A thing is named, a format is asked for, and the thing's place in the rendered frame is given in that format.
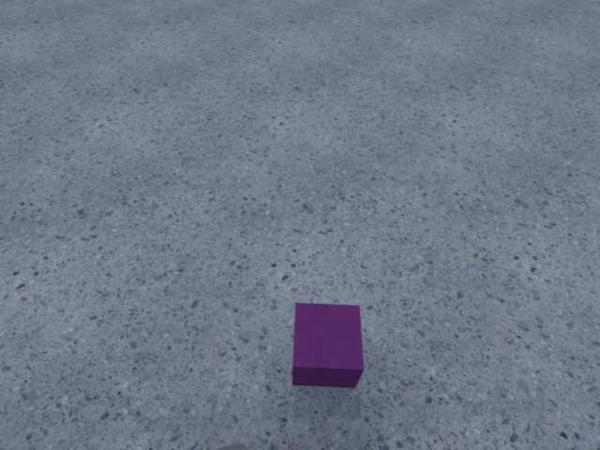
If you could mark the carton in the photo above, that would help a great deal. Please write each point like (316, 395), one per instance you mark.
(327, 347)

